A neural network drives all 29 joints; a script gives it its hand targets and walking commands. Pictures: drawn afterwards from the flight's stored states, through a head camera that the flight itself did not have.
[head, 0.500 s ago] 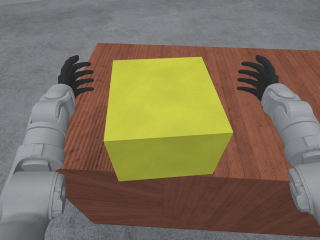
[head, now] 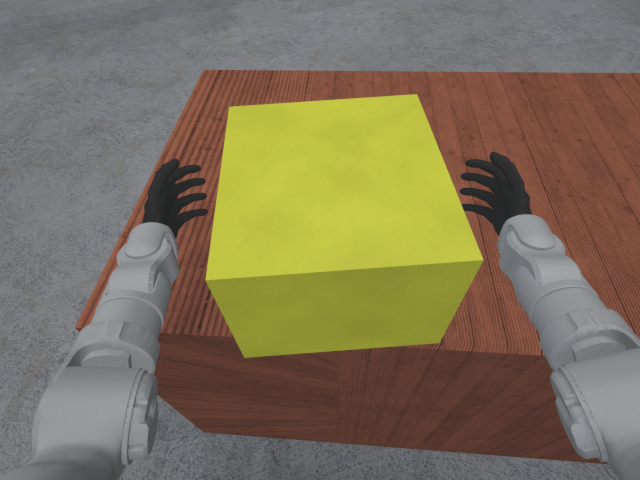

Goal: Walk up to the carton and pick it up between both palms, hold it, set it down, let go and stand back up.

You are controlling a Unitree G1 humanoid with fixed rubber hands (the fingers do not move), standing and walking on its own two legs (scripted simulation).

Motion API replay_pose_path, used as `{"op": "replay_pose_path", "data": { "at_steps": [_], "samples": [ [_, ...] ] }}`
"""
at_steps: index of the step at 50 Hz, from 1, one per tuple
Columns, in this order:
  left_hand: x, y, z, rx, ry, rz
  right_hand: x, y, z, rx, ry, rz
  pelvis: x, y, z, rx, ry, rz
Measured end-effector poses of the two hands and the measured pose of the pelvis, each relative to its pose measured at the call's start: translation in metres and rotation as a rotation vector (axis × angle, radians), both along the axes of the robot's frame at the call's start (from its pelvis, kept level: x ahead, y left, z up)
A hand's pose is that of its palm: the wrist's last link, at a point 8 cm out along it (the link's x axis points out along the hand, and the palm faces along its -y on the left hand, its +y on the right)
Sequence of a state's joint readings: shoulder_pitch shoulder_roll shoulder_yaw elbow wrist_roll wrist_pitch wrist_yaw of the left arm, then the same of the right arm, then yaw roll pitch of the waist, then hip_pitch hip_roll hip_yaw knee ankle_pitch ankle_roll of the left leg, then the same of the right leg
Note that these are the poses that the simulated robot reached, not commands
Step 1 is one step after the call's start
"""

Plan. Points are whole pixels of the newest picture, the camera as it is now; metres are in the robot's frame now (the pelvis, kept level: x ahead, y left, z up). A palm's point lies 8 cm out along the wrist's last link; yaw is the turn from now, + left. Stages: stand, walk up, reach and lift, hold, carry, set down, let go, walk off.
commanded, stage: reach and lift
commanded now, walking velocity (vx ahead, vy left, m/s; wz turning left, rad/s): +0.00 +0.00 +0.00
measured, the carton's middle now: (332, 223) +0.46 +0.05 +0.05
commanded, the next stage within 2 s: none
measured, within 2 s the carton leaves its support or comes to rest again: neither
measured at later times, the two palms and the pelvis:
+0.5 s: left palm (184, 228) +0.41 +0.23 +0.09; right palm (490, 214) +0.44 -0.15 +0.10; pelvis -0.01 -0.01 +0.00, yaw +0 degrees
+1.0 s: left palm (190, 227) +0.41 +0.23 +0.09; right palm (482, 216) +0.44 -0.14 +0.10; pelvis -0.01 +0.00 +0.00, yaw +0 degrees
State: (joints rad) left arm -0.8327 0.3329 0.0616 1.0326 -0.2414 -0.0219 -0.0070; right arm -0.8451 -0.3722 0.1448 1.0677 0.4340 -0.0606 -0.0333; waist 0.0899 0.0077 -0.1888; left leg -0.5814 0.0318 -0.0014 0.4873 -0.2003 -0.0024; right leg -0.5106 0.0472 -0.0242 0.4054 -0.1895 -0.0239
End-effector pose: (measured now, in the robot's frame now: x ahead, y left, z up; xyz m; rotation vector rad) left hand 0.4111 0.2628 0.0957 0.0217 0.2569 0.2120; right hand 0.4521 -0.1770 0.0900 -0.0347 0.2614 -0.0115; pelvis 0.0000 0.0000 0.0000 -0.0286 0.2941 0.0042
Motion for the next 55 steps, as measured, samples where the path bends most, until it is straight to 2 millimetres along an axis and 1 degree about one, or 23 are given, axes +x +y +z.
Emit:
{"op": "replay_pose_path", "data": {
  "at_steps": [8, 17, 21, 28, 35, 55],
  "samples": [
    [-0.005, -0.004, -0.004, -0.005, -0.006, 0.0, 0.0, 0.004, 0.006, 0.005, -0.006, 0.004, -0.004, -0.001, -0.001, -0.001, 0.004, 0.0],
    [-0.01, -0.01, -0.003, -0.012, -0.019, -0.003, -0.007, 0.005, 0.012, 0.001, -0.004, 0.006, -0.01, -0.005, -0.001, 0.004, -0.005, -0.004],
    [-0.008, -0.017, -0.003, -0.019, -0.028, 0.002, -0.008, 0.013, 0.01, 0.009, 0.005, 0.019, -0.012, -0.006, -0.002, 0.006, 0.009, -0.002],
    [-0.003, -0.035, -0.007, -0.035, -0.041, 0.003, -0.007, 0.037, 0.004, 0.024, 0.003, 0.038, -0.013, -0.007, -0.005, 0.007, 0.027, 0.0],
    [-0.003, -0.035, -0.007, -0.029, -0.039, 0.011, -0.008, 0.035, 0.004, 0.006, 0.0, 0.006, -0.013, -0.006, -0.004, 0.003, 0.025, 0.007],
    [-0.002, -0.035, -0.006, -0.037, -0.041, 0.025, -0.011, 0.039, 0.005, 0.002, 0.009, 0.013, -0.012, 0.001, -0.002, -0.001, 0.019, 0.004]
  ]
}}
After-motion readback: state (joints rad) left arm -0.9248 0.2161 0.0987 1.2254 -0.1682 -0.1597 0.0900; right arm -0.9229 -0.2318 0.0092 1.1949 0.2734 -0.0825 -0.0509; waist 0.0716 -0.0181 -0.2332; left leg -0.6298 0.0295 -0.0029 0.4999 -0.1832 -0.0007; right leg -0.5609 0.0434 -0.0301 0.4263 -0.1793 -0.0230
